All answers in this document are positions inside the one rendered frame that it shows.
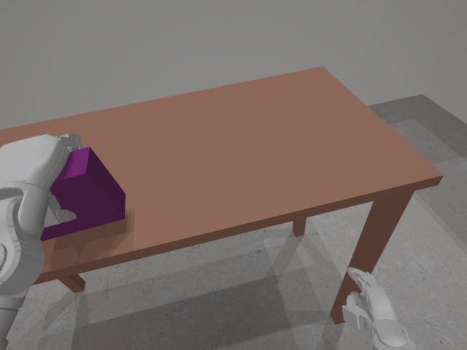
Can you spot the left robot forearm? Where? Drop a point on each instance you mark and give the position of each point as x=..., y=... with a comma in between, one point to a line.
x=23, y=208

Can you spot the robot left hand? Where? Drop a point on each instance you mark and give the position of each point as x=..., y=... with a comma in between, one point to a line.
x=38, y=161

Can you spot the sponge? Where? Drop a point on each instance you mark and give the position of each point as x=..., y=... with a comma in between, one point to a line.
x=86, y=188

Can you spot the right robot forearm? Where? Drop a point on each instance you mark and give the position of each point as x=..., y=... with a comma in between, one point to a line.
x=387, y=334

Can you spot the table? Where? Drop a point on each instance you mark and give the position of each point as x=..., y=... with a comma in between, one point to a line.
x=215, y=163

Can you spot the robot right hand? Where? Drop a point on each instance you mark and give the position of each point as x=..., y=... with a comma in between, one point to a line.
x=361, y=311

